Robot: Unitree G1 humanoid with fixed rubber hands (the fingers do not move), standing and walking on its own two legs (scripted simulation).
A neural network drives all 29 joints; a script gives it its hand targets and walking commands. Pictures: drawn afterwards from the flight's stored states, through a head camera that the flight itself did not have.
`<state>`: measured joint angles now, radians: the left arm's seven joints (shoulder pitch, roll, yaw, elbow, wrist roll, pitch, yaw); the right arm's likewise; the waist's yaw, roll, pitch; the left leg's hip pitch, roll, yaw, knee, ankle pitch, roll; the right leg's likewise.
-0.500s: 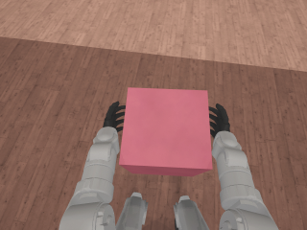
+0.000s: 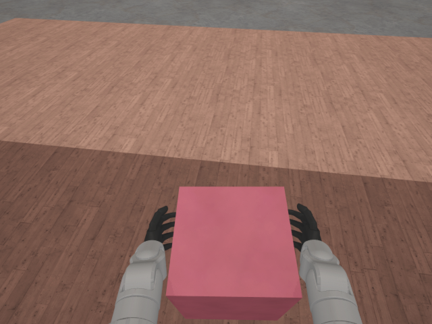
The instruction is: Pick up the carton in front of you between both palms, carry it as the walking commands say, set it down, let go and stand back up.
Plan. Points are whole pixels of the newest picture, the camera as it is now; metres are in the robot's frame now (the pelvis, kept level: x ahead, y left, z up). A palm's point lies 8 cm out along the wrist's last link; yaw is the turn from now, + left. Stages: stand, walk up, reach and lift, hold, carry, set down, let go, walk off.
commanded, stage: reach and lift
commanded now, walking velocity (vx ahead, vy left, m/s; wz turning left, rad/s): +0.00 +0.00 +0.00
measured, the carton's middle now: (231, 257) +0.29 +0.00 -0.08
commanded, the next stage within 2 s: hold in 1.12 s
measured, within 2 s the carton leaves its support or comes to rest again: neither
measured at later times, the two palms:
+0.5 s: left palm (147, 244) +0.27 +0.15 +0.04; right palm (317, 238) +0.28 -0.15 +0.05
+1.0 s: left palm (150, 237) +0.28 +0.15 +0.04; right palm (320, 235) +0.28 -0.15 +0.05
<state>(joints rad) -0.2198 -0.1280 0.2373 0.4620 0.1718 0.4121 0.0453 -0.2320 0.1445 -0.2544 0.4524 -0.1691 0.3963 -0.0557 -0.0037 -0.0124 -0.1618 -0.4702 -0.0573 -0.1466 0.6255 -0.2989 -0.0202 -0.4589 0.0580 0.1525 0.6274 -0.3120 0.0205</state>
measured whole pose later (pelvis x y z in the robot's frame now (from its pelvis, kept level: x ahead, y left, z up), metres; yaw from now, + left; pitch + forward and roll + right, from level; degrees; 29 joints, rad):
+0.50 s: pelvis -0.02 +0.00 +0.02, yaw +0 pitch -4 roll +0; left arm -0.27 -0.15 0.28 0.38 0.28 0.63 -0.01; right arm -0.32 0.17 -0.29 0.39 -0.30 0.62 0.00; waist 0.00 0.00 -0.01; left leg -0.16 -0.04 -0.15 0.45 -0.21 -0.02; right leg -0.15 0.05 0.15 0.44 -0.22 0.02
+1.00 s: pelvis +0.00 +0.00 +0.02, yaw +0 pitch -4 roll +0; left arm -0.21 -0.14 0.19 0.28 0.25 0.69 0.01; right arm -0.23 0.14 -0.22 0.27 -0.26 0.67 0.00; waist 0.00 -0.01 -0.01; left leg -0.10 -0.04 -0.14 0.37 -0.20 -0.01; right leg -0.09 0.04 0.15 0.37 -0.21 0.01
